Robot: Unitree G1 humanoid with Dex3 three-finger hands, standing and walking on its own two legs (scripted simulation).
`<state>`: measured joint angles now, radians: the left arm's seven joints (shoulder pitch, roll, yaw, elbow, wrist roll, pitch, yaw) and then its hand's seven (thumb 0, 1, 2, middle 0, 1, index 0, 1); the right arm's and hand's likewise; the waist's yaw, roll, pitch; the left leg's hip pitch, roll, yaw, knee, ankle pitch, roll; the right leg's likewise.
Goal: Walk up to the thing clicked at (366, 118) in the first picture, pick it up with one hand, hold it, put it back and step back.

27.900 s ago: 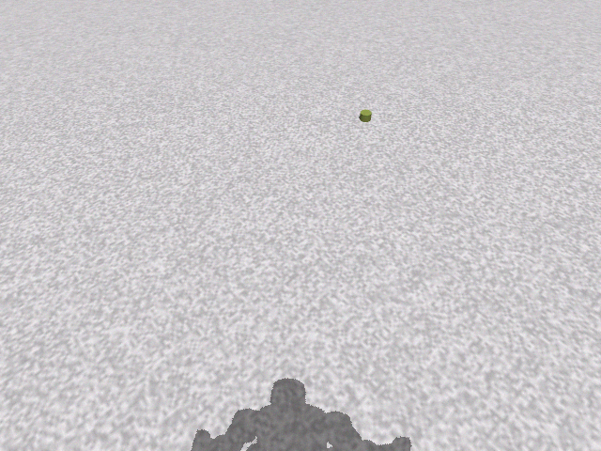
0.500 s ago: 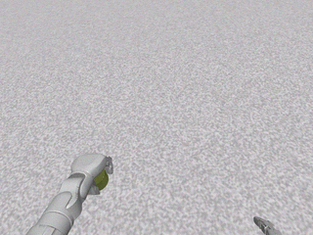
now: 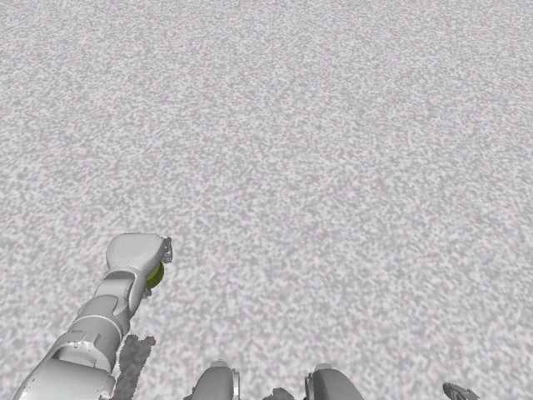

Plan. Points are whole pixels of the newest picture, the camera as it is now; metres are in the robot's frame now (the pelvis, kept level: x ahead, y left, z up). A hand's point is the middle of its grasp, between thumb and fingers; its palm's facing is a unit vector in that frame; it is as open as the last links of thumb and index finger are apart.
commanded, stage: crouch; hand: left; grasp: from above
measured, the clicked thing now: (143, 268) +0.37 +0.24 -0.13
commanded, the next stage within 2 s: lower in 1.46 s
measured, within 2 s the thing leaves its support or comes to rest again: neither
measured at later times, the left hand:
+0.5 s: hand (169, 288) +0.40 +0.25 -0.35, palm faces -0.46 +0.01 -0.89, open 8.2 cm
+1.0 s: hand (181, 289) +0.44 +0.25 -0.47, palm faces -0.46 -0.02 -0.89, open 8.1 cm
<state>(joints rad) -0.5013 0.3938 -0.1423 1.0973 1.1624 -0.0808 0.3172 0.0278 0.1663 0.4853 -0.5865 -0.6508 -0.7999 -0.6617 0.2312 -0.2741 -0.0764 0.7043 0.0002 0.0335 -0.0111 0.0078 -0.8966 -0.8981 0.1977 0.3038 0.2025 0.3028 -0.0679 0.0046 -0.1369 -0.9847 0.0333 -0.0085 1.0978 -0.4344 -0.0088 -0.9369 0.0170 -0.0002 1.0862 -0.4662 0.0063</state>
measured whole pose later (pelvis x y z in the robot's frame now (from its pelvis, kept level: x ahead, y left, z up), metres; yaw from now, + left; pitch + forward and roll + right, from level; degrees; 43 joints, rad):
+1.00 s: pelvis -0.05 +0.01 -0.30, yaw -6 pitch +38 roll -7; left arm -0.95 0.70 0.10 1.40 1.26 -0.18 0.37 0.01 0.18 0.41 -0.61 -0.63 -0.85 -0.61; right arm 0.15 -0.25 0.01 0.75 -0.13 -0.07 0.11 0.00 -0.91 -0.90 0.20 0.30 0.20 0.30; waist -0.21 0.00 -0.10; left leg -2.21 0.04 -0.11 2.21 -0.67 0.00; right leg -2.12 0.05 -0.07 2.16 -0.72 0.02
